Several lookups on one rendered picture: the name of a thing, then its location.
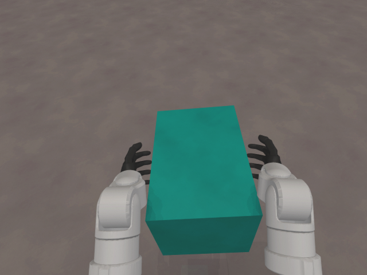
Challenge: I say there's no right robot hand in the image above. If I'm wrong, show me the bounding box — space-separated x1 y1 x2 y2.
247 135 281 179

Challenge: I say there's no left robot forearm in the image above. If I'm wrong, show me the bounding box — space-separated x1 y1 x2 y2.
89 170 147 275

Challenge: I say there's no carton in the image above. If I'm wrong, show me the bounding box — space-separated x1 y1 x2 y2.
145 105 263 256

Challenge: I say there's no left robot hand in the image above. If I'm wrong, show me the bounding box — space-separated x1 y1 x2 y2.
121 142 152 184

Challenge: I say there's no right robot forearm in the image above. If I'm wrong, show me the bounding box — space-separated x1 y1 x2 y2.
257 163 322 275

